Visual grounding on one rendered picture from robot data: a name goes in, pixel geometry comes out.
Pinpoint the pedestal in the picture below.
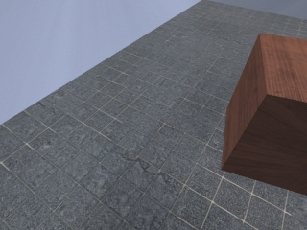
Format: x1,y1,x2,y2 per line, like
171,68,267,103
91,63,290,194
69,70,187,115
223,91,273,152
221,33,307,196

